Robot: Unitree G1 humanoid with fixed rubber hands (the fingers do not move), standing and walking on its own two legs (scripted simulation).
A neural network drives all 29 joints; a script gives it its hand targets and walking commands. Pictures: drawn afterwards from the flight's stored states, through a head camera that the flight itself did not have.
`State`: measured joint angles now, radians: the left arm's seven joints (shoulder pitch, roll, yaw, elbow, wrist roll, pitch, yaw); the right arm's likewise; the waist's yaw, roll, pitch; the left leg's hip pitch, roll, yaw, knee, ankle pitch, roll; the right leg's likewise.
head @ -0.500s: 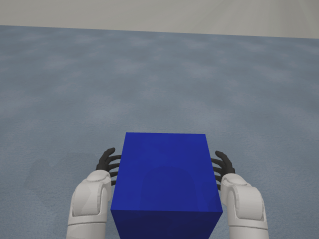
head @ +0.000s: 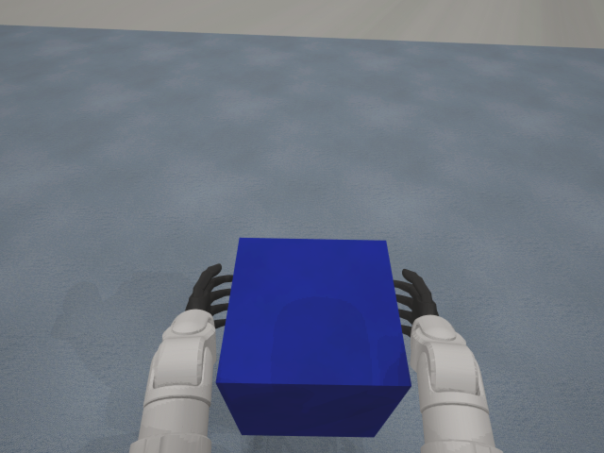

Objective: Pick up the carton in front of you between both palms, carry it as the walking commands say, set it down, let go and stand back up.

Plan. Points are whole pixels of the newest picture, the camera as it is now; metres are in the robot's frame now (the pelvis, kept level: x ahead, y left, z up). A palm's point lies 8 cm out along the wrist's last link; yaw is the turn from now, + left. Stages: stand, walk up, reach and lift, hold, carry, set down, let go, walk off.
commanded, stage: carry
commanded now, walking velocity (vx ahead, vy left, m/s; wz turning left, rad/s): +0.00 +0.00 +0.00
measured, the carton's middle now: (310, 342) +0.31 +0.00 -0.03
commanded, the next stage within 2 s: hold in 0.26 s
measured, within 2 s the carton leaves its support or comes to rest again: neither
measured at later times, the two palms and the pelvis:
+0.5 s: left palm (170, 342) +0.27 +0.18 +0.05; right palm (399, 326) +0.30 -0.12 +0.04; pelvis -0.01 +0.00 +0.01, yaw +6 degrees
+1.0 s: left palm (215, 358) +0.32 +0.16 -0.11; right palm (389, 352) +0.35 -0.14 -0.12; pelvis -0.04 -0.04 -0.04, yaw +10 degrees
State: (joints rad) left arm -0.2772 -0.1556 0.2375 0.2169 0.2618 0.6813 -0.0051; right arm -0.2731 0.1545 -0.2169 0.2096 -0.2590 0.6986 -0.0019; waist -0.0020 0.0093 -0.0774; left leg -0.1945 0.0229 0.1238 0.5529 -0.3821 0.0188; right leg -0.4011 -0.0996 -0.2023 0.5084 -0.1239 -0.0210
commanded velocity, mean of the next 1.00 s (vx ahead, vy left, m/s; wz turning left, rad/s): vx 0.00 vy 0.00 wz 0.00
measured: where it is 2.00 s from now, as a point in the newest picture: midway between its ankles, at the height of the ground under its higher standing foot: outside the picture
